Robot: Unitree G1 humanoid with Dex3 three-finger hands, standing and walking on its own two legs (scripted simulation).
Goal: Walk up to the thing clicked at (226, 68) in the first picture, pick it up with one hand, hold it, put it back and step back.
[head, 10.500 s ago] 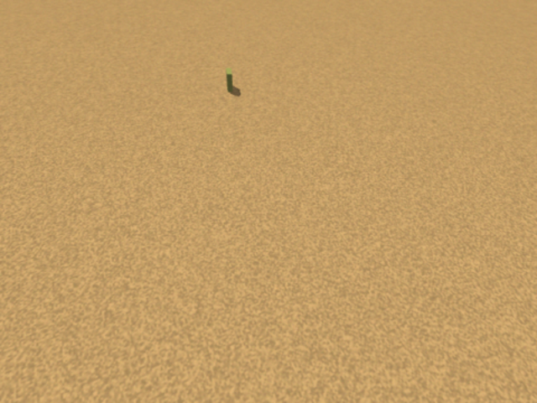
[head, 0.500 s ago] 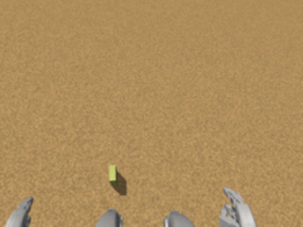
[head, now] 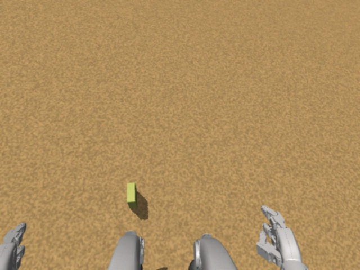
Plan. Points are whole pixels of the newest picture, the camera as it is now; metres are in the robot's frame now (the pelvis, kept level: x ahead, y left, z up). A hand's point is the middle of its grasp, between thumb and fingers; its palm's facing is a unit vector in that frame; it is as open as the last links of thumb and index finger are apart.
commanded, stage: go down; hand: left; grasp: from the side
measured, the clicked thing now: (132, 195) +0.42 +0.15 -0.60
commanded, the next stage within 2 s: approach in 1.84 s
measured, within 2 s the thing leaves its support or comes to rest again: neither
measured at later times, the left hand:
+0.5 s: hand (48, 209) +0.28 +0.33 -0.20, palm faces +0.14 -0.97 -0.19, open 17.2 cm
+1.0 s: hand (48, 197) +0.33 +0.36 -0.25, palm faces +0.11 -0.98 -0.13, open 16.8 cm
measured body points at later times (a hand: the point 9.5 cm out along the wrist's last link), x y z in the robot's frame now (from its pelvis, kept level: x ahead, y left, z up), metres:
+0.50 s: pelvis -0.04 -0.01 -0.15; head +0.14 +0.02 +0.26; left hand +0.27 +0.38 -0.19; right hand +0.12 -0.28 -0.26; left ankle +0.03 +0.12 -0.63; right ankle +0.01 -0.14 -0.63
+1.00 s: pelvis -0.07 -0.01 -0.24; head +0.13 +0.03 +0.16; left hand +0.32 +0.41 -0.24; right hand +0.06 -0.30 -0.35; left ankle +0.03 +0.12 -0.63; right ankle +0.01 -0.14 -0.63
